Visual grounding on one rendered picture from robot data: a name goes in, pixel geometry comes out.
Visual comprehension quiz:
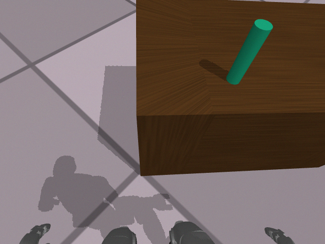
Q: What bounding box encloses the can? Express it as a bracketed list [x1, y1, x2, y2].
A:
[226, 19, 273, 84]

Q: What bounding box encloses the left robot hand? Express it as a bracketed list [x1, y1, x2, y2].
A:
[19, 224, 51, 244]

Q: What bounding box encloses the right robot hand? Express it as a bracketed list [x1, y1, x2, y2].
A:
[265, 227, 295, 244]

